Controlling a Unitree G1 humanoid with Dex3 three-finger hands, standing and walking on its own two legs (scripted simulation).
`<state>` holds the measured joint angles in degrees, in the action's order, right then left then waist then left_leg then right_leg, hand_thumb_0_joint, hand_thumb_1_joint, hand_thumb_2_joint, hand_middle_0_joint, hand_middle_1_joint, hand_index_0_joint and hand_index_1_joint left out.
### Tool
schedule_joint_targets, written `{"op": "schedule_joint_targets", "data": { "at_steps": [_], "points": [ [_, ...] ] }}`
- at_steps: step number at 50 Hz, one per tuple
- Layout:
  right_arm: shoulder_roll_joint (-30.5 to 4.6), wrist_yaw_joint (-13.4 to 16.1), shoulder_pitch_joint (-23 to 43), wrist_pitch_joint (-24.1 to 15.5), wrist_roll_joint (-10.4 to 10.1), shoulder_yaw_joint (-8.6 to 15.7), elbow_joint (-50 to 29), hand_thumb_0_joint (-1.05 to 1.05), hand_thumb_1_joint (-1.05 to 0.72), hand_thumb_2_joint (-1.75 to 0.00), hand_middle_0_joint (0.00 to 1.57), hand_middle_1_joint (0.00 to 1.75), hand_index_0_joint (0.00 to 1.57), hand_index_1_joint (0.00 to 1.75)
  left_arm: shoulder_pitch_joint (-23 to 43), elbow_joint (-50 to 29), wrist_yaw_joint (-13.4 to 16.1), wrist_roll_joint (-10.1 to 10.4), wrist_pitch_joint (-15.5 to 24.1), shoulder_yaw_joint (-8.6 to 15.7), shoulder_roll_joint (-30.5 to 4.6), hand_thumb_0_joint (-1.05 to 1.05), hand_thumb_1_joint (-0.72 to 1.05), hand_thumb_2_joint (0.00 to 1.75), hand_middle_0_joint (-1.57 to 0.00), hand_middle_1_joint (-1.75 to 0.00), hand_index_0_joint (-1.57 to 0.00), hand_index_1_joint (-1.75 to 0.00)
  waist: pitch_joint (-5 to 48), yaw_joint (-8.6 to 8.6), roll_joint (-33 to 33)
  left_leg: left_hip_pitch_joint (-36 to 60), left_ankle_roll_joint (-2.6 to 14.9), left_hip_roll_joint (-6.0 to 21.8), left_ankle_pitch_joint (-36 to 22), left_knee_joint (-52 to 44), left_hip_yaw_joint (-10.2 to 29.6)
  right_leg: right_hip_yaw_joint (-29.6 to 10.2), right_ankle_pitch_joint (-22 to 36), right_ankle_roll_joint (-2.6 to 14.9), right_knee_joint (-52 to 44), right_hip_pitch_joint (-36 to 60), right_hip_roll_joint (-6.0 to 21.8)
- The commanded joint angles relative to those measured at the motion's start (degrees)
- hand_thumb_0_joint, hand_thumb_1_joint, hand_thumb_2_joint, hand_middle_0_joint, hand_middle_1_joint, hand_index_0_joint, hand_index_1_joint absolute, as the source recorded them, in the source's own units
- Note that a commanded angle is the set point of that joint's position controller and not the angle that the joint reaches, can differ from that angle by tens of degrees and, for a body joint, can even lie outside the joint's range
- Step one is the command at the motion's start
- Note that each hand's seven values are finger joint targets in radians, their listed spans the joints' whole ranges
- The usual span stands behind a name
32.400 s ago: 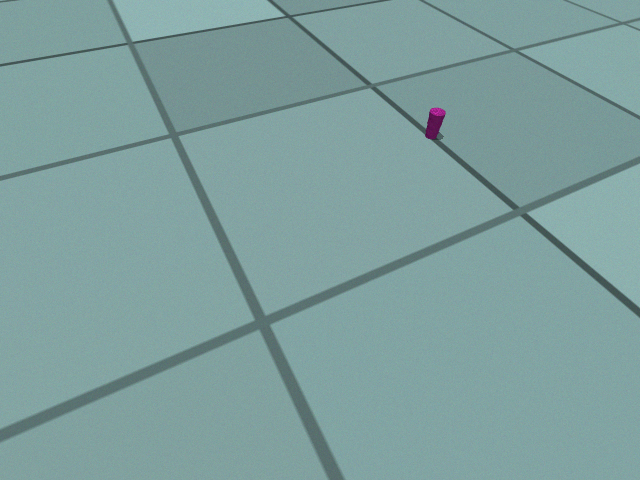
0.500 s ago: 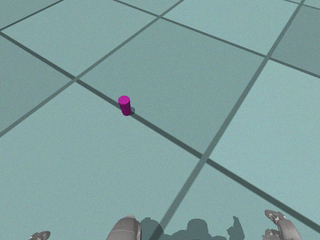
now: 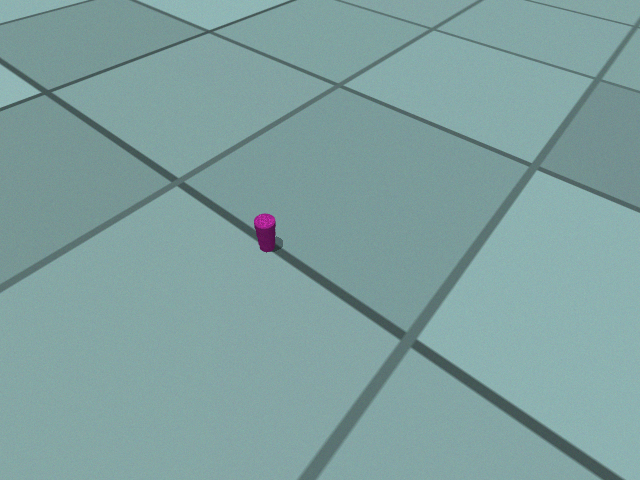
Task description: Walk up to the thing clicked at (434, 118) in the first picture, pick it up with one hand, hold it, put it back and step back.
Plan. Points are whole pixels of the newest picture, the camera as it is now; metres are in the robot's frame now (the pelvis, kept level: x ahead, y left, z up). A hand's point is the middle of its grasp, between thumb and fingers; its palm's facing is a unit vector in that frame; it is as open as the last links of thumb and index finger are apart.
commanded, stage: step back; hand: left
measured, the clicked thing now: (266, 234) +1.09 +0.23 -0.69
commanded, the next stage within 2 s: stand in 0.66 s
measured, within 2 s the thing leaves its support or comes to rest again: neither
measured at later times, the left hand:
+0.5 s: hand out of the picture +0.12 +0.30 -0.15, palm faces -0.01 -0.93 -0.37, open 7.4 cm
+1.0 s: hand out of the picture +0.14 +0.27 -0.13, palm faces -0.02 -0.95 -0.32, open 7.4 cm
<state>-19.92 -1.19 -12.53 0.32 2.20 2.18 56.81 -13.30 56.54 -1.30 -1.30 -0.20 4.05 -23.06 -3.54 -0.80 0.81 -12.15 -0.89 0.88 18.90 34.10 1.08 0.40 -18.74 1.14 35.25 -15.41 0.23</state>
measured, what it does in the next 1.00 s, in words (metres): stands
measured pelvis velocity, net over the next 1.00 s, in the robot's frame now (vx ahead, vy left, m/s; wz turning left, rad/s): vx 0.04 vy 0.03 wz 0.00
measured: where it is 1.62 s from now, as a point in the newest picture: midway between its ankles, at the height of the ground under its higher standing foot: outside the picture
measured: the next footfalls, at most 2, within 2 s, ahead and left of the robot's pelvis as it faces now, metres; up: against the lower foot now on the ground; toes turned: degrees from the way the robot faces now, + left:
none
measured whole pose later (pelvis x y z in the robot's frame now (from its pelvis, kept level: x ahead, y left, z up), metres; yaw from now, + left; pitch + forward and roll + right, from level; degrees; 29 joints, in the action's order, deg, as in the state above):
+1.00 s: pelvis +0.04 +0.03 +0.02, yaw +0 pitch -3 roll +0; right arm -19.5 -0.3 -2.9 -0.8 0.1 0.8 63.7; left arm -3.1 64.1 -0.3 -0.4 0.7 0.2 -19.6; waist -4.2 0.1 0.6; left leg -4.8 -0.2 0.8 11.2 19.2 -2.1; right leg -0.3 -11.2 -0.8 19.6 -5.3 0.8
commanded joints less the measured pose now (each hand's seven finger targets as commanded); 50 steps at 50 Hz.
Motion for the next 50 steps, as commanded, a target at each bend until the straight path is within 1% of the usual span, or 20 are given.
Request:
{"op": "schedule_joint_targets", "data": {
  "at_steps": [1, 2, 3, 6, 10, 11, 12, 13, 14, 17, 19, 20, 21, 22, 23, 27, 32, 33, 38, 50],
  "points": [
    [-9.56, 1.14, 6.1, -0.82, -0.61, 2.27, -5.98, 0.0, -0.9, -0.9, 0.2, 0.3, 0.2, 0.3, -1.62, -2.23, 1.86, -1.04, 3.57, 3.79, -15.76, 0.0, 0.9, 0.9, -0.2, -0.3, -0.2, -0.3, 0.73, -2.97, 7.45, -19.75, 2.13, -2.3, 12.09, 8.71, 2.06, -26.83, -17.35, 6.78, -21.68, 11.21, 14.34],
    [-12.28, 1.46, 5.13, -0.69, -0.21, 3.23, -4.99, 0.0, -0.9, -0.9, 0.2, 0.3, 0.2, 0.3, 1.95, -3.58, 1.74, -1.2, 3.81, 4.28, -17.96, 0.0, 0.9, 0.9, -0.2, -0.3, -0.2, -0.3, -2.47, -2.13, 6.13, -16.11, 1.29, -0.76, 14.1, 15.07, 3.44, -32.71, -25.91, 11.8, -24.39, 1.9, 21.45],
    [-13.37, 1.29, 3.23, -0.78, -0.35, 3.58, -4.34, 0.0, -0.9, -0.9, 0.2, 0.3, 0.2, 0.3, 4.08, -4.73, 1.73, -0.85, 3.87, 4.02, -16.35, 0.0, 0.9, 0.9, -0.2, -0.3, -0.2, -0.3, -4.0, -0.84, 2.19, -15.51, 1.37, 0.72, 11.77, 16.64, 5.59, -30.78, -25.57, 12.3, -23.65, 0.38, 20.72],
    [-12.25, 0.73, 1.32, -1.37, -0.5, 3.46, -2.97, 0.0, -0.9, -0.9, 0.2, 0.3, 0.2, 0.3, 6.06, -4.61, 1.84, -1.07, 3.95, 3.32, -14.32, 0.0, 0.9, 0.9, -0.2, -0.3, -0.2, -0.3, -2.22, 0.32, 5.86, -11.71, 1.57, 2.38, 8.08, 11.31, 3.07, -20.82, -18.78, 9.63, -21.58, -1.8, 16.19],
    [-10.49, 0.58, -2.15, -2.05, 0.14, 4.0, -0.77, 0.0, -0.9, -0.9, 0.2, 0.3, 0.2, 0.3, 8.71, -5.34, 1.18, -0.54, 2.94, 1.92, -12.0, 0.0, 0.9, 0.9, -0.2, -0.3, -0.2, -0.3, 1.83, 2.35, 5.57, 2.7, 1.45, -1.04, 0.62, -5.83, -2.31, -10.06, -8.16, 6.08, -12.78, -6.32, 10.52],
    [-11.4, 0.98, -1.29, -2.33, 0.54, 4.24, -0.84, 0.0, -0.9, -0.9, 0.2, 0.3, 0.2, 0.3, 7.16, -5.09, 1.07, -0.34, 2.67, 0.9, -10.03, 0.0, 0.9, 0.9, -0.2, -0.3, -0.2, -0.3, 2.18, 2.39, 1.94, 5.92, 1.81, 0.08, -1.49, -9.15, 0.54, -7.63, -4.55, 4.44, -8.73, -8.88, 8.5],
    [-13.7, 1.42, -0.47, -2.69, 1.15, 4.63, -1.34, 0.0, -0.9, -0.9, 0.2, 0.3, 0.2, 0.3, 6.6, -5.31, 0.98, 0.12, 2.46, -0.04, -7.25, 0.0, 0.9, 0.9, -0.2, -0.3, -0.2, -0.3, 2.54, 2.33, -5.13, 6.39, 3.91, 8.0, 3.42, -14.82, 12.68, -4.21, -1.73, 2.31, -1.06, -12.15, 4.57],
    [-16.25, 1.55, 2.92, -3.06, 0.78, 4.35, -2.43, 0.0, -0.9, -0.9, 0.2, 0.3, 0.2, 0.3, 6.15, -4.41, 1.11, 1.03, 2.04, -0.16, -6.59, 0.0, 0.9, 0.9, -0.2, -0.3, -0.2, -0.3, 1.48, 0.97, -9.39, 0.46, 8.24, 15.96, 13.74, -20.9, 24.18, -0.55, -6.99, 0.16, 3.72, -10.89, -0.25],
    [-17.74, 1.4, 5.12, -3.05, 0.44, 4.67, -3.08, 0.0, -0.9, -0.9, 0.2, 0.3, 0.2, 0.3, 5.93, -3.33, 1.44, 0.64, 1.94, 0.9, -10.17, 0.0, 0.9, 0.9, -0.2, -0.3, -0.2, -0.3, -0.23, 1.18, -7.59, -5.56, 11.95, 18.05, 13.33, -20.63, 24.64, -2.97, -10.6, -0.06, 8.43, -6.04, 1.39],
    [-14.95, 1.61, 6.98, -3.45, 0.55, 3.84, -2.64, 0.0, -0.9, -0.9, 0.2, 0.3, 0.2, 0.3, 4.46, -2.08, 1.54, 0.99, 2.57, 0.42, -8.42, 0.0, 0.9, 0.9, -0.2, -0.3, -0.2, -0.3, 1.79, -0.28, -9.93, 1.57, 9.41, 13.45, -9.2, -13.5, 13.56, -2.48, -7.5, 0.41, 1.62, -5.11, 2.04],
    [-14.08, 1.55, 8.56, -2.88, -0.46, 3.4, -2.36, 0.0, -0.9, -0.9, 0.2, 0.3, 0.2, 0.3, 1.98, -0.36, 1.83, 0.8, 3.4, 0.24, -7.87, 0.0, 0.9, 0.9, -0.2, -0.3, -0.2, -0.3, 4.67, -1.72, -10.58, 1.06, 6.17, 10.35, -25.03, -7.37, 6.77, -1.08, 6.91, 0.16, -11.58, 4.43, 1.78],
    [-12.35, 1.63, 8.15, -2.54, -1.22, 2.89, -2.26, 0.0, -0.9, -0.9, 0.2, 0.3, 0.2, 0.3, 2.33, 0.22, 2.2, 0.61, 3.67, 0.78, -9.03, 0.0, 0.9, 0.9, -0.2, -0.3, -0.2, -0.3, 6.63, -1.35, -7.8, -0.64, 4.13, 8.22, -29.01, -4.15, 4.44, -3.55, 17.21, 0.54, -11.16, 9.97, 2.45],
    [-11.34, 1.78, 7.36, -2.41, -1.64, 2.61, -2.59, 0.0, -0.9, -0.9, 0.2, 0.3, 0.2, 0.3, 2.3, 0.03, 2.47, 0.59, 3.89, 0.98, -11.14, 0.0, 0.9, 0.9, -0.2, -0.3, -0.2, -0.3, 8.7, -0.71, -4.0, -2.96, 2.46, 5.53, -25.14, -2.11, 2.58, -8.33, 24.01, 1.89, -9.21, 12.74, 5.56],
    [-11.17, 1.95, 5.88, -2.3, -1.74, 2.65, -2.21, 0.0, -0.9, -0.9, 0.2, 0.3, 0.2, 0.3, 3.91, -0.38, 2.31, 0.68, 3.88, 1.35, -13.3, 0.0, 0.9, 0.9, -0.2, -0.3, -0.2, -0.3, 9.54, 0.47, -1.14, -2.16, 1.76, 3.91, -17.53, -2.38, 1.22, -11.2, 24.06, 4.06, -7.51, 11.97, 8.78],
    [-11.19, 2.08, 5.68, -2.29, -1.34, 2.56, -1.38, 0.0, -0.9, -0.9, 0.2, 0.3, 0.2, 0.3, 5.52, -0.78, 2.28, 0.8, 3.77, 1.1, -13.17, 0.0, 0.9, 0.9, -0.2, -0.3, -0.2, -0.3, 9.14, 0.83, -0.64, -0.51, 1.73, 4.17, -15.84, -3.4, 1.37, -11.9, 24.59, 4.7, -6.72, 10.1, 9.85],
    [-12.31, 1.86, 8.55, -2.42, -1.15, 2.84, -0.2, 0.0, -0.9, -0.9, 0.2, 0.3, 0.2, 0.3, 8.2, -0.56, 2.5, 0.73, 3.24, -0.09, -10.67, 0.0, 0.9, 0.9, -0.2, -0.3, -0.2, -0.3, 7.11, 0.54, 0.12, 2.3, 4.07, 6.12, -22.06, -6.25, 2.27, -6.26, 25.32, 2.02, -6.19, 6.82, 6.15],
    [-11.67, 2.01, 9.68, -2.2, -1.46, 2.67, 0.93, 0.0, -0.9, -0.9, 0.2, 0.3, 0.2, 0.3, 8.37, 0.42, 2.69, 0.82, 3.21, -0.14, -10.78, 0.0, 0.9, 0.9, -0.2, -0.3, -0.2, -0.3, 9.01, 0.33, 0.85, 4.07, 3.46, 5.65, -25.8, -5.61, 0.6, -6.64, 29.71, 1.96, -6.29, 9.5, 6.58],
    [-11.97, 1.86, 9.62, -2.21, -2.17, 1.82, 1.33, 0.0, -0.9, -0.9, 0.2, 0.3, 0.2, 0.3, 9.49, 1.54, 2.41, 1.5, 2.82, -1.27, -8.62, 0.0, 0.9, 0.9, -0.2, -0.3, -0.2, -0.3, 7.79, 0.92, 0.19, 5.17, 3.38, 6.34, -26.43, -9.36, 3.35, -6.37, 29.66, 1.18, -9.09, 8.46, 6.9],
    [-11.89, 1.85, 10.83, -2.56, -2.03, 1.43, 2.49, 0.0, -0.9, -0.9, 0.2, 0.3, 0.2, 0.3, 10.49, 2.66, 2.52, 1.31, 2.39, -1.4, -8.95, 0.0, 0.9, 0.9, -0.2, -0.3, -0.2, -0.3, 9.05, 0.76, -1.11, 9.56, 2.75, 7.19, -33.98, -11.7, 2.96, -4.89, 31.19, 0.18, -11.56, 11.61, 6.63],
    [-11.29, 1.44, 13.07, -2.46, -1.93, 0.81, 3.96, 0.0, -0.9, -0.9, 0.2, 0.3, 0.2, 0.3, 12.83, 4.97, 1.9, 0.8, 2.63, -1.6, -8.87, 0.0, 0.9, 0.9, -0.2, -0.3, -0.2, -0.3, 6.15, 0.97, -1.75, 8.18, 1.78, 6.92, -18.77, -18.33, 2.73, -5.53, 19.75, -0.48, -18.8, 12.07, 7.32]
  ]
}}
